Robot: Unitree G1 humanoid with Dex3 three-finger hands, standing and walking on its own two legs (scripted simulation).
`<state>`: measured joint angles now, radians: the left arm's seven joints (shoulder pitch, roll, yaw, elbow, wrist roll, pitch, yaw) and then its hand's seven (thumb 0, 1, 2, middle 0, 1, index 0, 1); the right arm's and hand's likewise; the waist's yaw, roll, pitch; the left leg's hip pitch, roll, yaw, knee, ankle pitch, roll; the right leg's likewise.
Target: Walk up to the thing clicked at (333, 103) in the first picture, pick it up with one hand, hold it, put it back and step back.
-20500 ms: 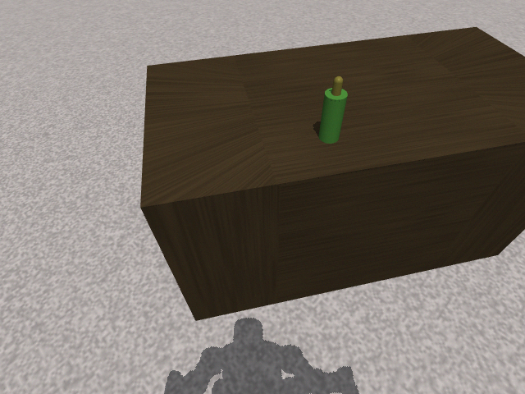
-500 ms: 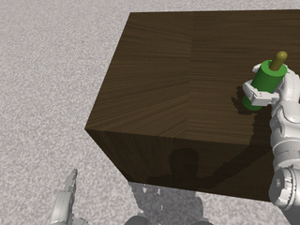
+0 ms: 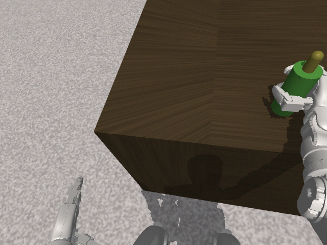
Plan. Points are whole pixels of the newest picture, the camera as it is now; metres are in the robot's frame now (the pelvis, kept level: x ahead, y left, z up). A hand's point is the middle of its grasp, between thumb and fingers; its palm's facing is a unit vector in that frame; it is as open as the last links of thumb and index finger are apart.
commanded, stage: lower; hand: right
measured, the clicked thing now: (297, 84) +0.49 -0.22 +0.09
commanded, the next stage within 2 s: loosen in 0.10 s
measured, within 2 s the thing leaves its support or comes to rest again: neither
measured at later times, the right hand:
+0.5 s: hand (291, 89) +0.50 -0.21 +0.06, palm faces +0.16 +0.99 +0.02, open 8.2 cm
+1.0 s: hand (297, 85) +0.50 -0.22 +0.07, palm faces +0.18 +0.98 +0.02, open 14.9 cm
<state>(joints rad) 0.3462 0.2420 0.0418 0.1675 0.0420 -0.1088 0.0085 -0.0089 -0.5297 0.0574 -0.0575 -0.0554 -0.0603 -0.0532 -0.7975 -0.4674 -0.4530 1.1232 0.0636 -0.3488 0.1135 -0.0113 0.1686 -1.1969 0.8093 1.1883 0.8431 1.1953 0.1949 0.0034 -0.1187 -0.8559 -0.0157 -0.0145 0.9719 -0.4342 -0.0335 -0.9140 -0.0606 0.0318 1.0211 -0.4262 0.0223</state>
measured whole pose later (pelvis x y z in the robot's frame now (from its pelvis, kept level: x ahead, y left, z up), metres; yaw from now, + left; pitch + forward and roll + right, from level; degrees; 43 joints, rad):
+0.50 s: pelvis +0.00 +0.00 -0.01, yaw +0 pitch +20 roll +3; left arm 0.37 0.24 0.03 0.10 0.05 -0.08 0.00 -0.01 -0.50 0.04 -0.06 -0.06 -0.07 -0.05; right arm -0.81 -0.48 -0.46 1.11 0.06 -0.36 0.12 -0.02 0.19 -0.79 0.95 0.91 0.98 0.92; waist 0.20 0.00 -0.13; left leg -0.91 -0.02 -0.01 1.02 -0.45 -0.03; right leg -0.97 -0.06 0.04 1.07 -0.44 0.02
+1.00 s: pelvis +0.00 +0.00 -0.01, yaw +0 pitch +19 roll +3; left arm 0.38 0.24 0.04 0.06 0.04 -0.04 0.00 -0.01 -0.51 0.04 -0.06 -0.06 -0.07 -0.05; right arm -0.78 -0.49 -0.49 1.06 0.05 -0.33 0.11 -0.01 0.39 -0.23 0.38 0.31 0.38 0.32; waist 0.20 0.00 -0.13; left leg -0.88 -0.02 -0.02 1.00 -0.45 -0.04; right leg -0.94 -0.06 0.03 1.06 -0.45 0.02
